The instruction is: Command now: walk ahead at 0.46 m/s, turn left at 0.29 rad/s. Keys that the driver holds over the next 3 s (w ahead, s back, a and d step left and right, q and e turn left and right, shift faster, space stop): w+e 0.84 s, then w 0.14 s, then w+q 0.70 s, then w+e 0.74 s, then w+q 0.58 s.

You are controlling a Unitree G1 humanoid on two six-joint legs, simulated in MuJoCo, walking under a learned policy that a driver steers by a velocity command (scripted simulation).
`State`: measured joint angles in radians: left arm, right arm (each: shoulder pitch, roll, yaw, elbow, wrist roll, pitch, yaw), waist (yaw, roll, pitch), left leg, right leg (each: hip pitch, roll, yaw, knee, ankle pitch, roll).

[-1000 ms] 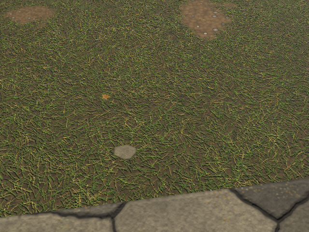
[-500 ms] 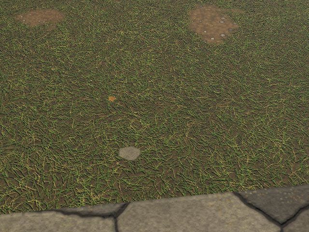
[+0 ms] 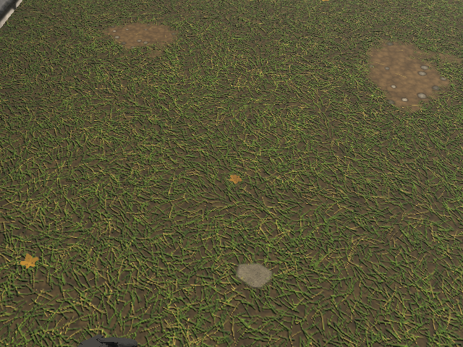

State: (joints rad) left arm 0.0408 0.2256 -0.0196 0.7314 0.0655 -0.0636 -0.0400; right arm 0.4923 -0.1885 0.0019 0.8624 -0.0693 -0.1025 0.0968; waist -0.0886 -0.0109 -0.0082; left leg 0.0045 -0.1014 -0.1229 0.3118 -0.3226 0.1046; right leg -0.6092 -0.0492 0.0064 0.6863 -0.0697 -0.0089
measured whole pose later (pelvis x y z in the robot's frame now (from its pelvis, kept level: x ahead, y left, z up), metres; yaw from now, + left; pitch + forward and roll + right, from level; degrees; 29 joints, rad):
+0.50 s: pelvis +0.30 -0.02 -0.01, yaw -9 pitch +1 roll -2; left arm 0.43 0.23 0.02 0.90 0.08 -0.12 -0.07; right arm 0.12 -0.22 0.05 0.70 -0.11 -0.08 0.03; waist 0.10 0.01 -0.01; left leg -0.56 0.06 -0.04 0.85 -0.14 0.00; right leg -0.19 0.13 0.10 0.54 -0.36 -0.09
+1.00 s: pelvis +0.59 -0.10 -0.16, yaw -24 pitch +2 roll +3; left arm -0.02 0.21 0.01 0.74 -0.02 -0.05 -0.09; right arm 0.64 -0.22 0.00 0.99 0.02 -0.07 -0.01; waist -0.12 -0.04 0.02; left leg -0.22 0.05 0.11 1.51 -0.79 -0.01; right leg -0.40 0.01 0.00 0.45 0.03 -0.11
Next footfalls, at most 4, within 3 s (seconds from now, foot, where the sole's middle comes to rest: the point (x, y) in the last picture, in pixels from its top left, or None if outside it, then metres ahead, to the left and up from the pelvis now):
0.14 right None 0.27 -0.11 -0.78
0.52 left None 0.41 0.10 -0.78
0.96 right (282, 313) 0.68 -0.22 -0.94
1.44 left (227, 231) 1.02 -0.07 -0.94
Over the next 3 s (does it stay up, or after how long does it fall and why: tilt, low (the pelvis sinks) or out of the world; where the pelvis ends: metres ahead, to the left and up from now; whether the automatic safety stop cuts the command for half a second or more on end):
stays up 1.67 -0.35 -0.17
